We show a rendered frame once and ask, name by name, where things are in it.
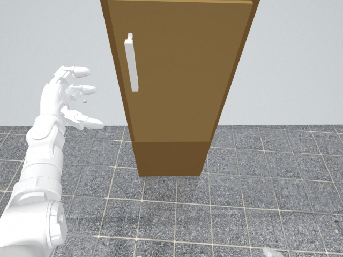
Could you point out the robot right hand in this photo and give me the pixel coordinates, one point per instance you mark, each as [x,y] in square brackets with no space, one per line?
[271,253]

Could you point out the cupboard door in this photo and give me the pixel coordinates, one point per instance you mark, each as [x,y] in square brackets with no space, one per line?
[184,52]

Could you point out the handle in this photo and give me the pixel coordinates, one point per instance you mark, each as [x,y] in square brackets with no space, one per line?
[130,55]

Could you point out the robot left hand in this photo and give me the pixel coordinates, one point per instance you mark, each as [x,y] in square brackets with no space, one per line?
[54,98]

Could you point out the robot left forearm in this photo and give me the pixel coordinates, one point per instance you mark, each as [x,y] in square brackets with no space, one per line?
[41,173]

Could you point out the left robot upper arm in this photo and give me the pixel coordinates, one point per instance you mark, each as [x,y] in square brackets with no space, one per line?
[32,229]

